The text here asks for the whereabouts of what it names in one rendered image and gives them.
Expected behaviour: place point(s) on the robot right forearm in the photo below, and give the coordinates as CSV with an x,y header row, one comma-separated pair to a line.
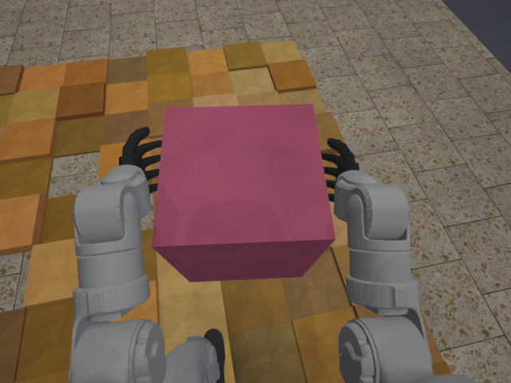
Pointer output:
x,y
378,235

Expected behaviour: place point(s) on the robot left upper arm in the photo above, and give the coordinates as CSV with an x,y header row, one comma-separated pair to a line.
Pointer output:
x,y
120,352

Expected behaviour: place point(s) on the robot left forearm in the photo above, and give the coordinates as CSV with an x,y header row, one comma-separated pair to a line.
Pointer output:
x,y
108,241

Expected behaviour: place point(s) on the robot right upper arm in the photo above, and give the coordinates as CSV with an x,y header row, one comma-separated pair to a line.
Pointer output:
x,y
387,350

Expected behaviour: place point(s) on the right robot hand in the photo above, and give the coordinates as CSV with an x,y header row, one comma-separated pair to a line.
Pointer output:
x,y
345,162

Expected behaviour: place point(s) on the robot left shin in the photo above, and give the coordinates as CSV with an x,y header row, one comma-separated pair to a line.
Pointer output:
x,y
199,338

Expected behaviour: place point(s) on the robot left foot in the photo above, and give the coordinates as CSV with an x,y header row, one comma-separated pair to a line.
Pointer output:
x,y
215,337

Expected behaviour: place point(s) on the carton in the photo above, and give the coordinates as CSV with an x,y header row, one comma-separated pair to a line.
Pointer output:
x,y
241,192

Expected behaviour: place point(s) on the left robot hand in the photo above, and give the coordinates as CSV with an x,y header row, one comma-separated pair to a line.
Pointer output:
x,y
132,154

